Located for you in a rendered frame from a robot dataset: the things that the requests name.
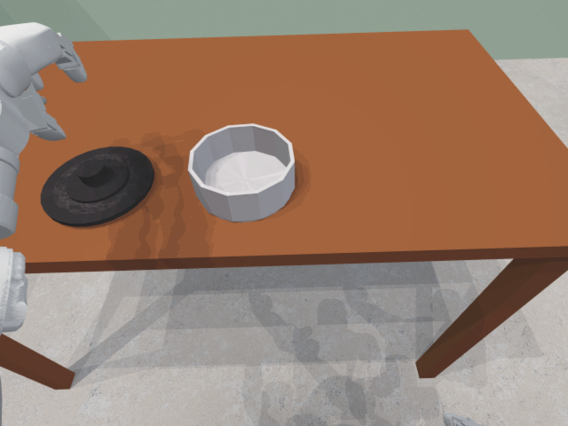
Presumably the left robot upper arm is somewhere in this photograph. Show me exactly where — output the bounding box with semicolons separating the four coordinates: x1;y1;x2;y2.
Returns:
0;247;28;426

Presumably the table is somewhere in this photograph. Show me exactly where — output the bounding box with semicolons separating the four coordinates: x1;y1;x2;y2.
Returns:
0;29;568;390

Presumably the lid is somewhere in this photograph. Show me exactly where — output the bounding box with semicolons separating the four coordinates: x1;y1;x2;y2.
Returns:
41;146;154;227

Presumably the left robot hand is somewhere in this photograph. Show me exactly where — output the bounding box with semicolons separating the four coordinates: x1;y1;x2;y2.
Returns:
0;22;87;141

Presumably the knob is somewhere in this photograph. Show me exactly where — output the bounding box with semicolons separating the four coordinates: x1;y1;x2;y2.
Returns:
75;159;108;185

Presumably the pot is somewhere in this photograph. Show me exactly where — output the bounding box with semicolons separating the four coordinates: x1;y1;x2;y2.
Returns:
188;123;295;222

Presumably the robot left forearm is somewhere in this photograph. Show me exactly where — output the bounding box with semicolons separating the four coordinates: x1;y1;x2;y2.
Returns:
0;40;31;240

